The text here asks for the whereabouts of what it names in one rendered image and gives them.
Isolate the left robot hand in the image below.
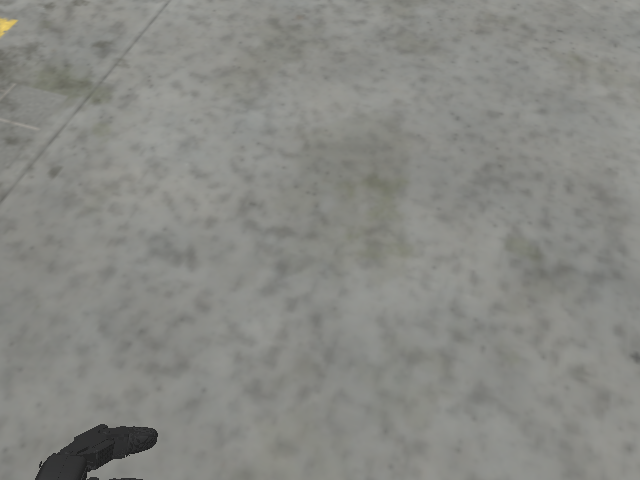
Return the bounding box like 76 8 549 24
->
35 424 158 480

